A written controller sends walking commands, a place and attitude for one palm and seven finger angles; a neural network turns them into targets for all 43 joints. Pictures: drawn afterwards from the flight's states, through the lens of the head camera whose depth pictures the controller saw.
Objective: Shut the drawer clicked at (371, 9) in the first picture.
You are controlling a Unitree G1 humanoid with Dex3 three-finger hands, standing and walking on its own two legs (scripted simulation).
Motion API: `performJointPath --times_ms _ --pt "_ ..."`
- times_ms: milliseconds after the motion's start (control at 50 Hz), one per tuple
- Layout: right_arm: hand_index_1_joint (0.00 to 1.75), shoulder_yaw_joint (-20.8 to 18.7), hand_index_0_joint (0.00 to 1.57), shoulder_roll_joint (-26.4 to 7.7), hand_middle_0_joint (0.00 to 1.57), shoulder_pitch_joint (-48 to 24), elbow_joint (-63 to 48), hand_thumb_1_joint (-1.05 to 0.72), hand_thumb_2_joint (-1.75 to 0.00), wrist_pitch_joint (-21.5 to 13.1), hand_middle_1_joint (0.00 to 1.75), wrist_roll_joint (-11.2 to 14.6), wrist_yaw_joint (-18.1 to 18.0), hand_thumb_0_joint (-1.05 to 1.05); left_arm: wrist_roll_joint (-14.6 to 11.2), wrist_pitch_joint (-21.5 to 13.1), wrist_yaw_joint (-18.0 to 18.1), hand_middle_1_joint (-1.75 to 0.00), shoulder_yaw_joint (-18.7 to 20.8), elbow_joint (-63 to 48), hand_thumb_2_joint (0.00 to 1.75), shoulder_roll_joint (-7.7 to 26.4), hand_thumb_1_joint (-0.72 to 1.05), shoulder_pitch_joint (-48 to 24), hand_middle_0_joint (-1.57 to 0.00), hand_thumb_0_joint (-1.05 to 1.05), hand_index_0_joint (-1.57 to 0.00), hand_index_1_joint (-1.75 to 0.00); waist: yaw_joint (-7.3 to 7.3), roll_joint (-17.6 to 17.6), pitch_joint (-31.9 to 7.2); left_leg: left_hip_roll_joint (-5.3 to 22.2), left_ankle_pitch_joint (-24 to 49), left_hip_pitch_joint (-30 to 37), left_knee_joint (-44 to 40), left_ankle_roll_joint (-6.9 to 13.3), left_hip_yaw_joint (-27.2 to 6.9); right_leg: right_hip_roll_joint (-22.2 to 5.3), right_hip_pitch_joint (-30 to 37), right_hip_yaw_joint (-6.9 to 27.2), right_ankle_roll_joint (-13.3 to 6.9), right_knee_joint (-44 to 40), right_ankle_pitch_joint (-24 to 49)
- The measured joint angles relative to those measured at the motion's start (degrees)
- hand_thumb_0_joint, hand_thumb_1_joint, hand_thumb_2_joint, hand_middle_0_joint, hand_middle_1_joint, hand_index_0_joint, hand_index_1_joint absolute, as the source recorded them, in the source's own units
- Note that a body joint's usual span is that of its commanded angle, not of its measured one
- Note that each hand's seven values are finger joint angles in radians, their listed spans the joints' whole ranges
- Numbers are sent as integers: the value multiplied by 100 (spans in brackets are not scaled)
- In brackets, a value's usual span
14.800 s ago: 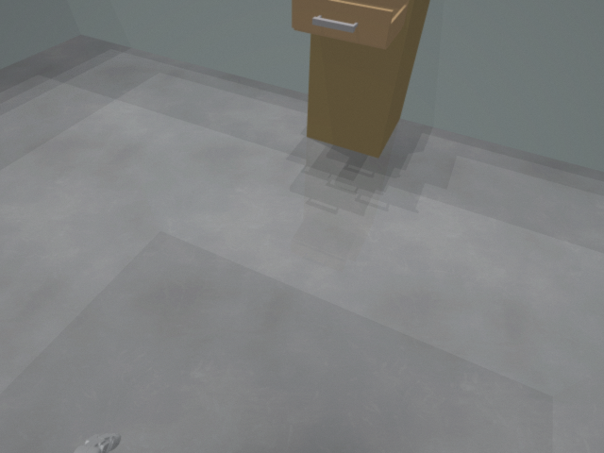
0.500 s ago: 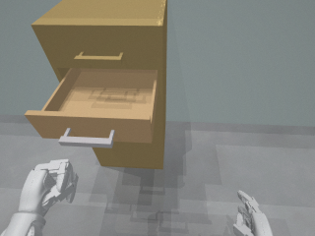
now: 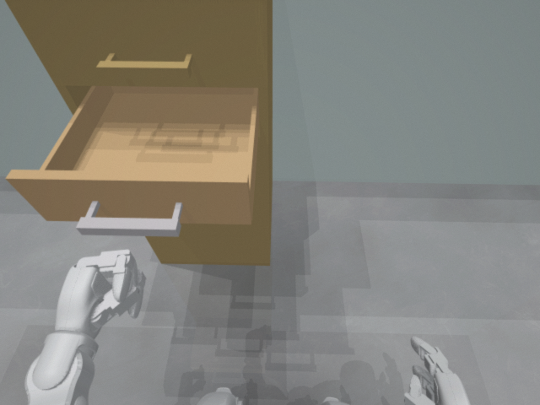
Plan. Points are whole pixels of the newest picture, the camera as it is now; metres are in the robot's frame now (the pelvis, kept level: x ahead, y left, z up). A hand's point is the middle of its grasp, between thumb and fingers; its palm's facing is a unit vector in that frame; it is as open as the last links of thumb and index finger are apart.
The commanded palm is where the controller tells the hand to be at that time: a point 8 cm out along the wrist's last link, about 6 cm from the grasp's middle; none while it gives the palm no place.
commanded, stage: bring the fist close to the handle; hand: left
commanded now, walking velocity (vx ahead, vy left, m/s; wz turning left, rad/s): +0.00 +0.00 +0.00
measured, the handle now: (133, 217) +0.40 +0.25 +0.02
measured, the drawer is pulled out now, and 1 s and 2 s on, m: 0.25 0.25 0.15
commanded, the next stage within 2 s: push the drawer shut in 0.74 s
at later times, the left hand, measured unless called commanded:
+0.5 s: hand (155, 277) +0.29 +0.19 +0.02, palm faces +0.00 -1.00 -0.05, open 3.3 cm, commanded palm +0.27 +0.25 +0.02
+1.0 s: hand (150, 269) +0.31 +0.20 +0.02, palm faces +0.02 -1.00 -0.05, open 3.3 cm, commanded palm +0.29 +0.26 +0.02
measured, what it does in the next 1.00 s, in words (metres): stands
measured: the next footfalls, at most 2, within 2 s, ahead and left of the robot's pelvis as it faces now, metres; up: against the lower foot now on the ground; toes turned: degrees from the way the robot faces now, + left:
none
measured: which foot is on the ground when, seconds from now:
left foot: down 0.00-1.00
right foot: down 0.00-1.00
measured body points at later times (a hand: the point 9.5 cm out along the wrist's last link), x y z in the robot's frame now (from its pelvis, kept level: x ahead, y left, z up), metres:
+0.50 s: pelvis -0.01 +0.00 -0.03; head +0.06 +0.00 +0.42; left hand +0.29 +0.24 +0.03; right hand +0.14 -0.24 -0.12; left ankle +0.02 +0.12 -0.69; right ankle +0.01 -0.10 -0.69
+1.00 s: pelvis +0.00 +0.00 -0.03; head +0.07 +0.00 +0.42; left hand +0.30 +0.25 +0.02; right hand +0.15 -0.25 -0.12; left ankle +0.02 +0.12 -0.69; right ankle +0.01 -0.10 -0.69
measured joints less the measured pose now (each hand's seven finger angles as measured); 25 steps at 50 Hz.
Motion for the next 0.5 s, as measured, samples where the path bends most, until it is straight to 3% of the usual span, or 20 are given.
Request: performJointPath --times_ms 240,500 --pt "30 27 21 63 21 -111 -40 -91 -90 240 30 -58 80 1 182 -149 198 -160 -44 582 90 0 90 -748 -140 2 -140 -160 -43 -9 -127 17 -206 -715 596 29 5 -15 -710 27 12 574 -186" --pt "30 -39 21 47 21 -97 -150 -91 -90 531 30 -51 114 1 240 -234 356 -160 -53 606 90 -17 90 -873 -140 2 -140 -160 -77 -6 -202 47 -331 -1124 944 36 14 -2 -1126 52 7 917 -298"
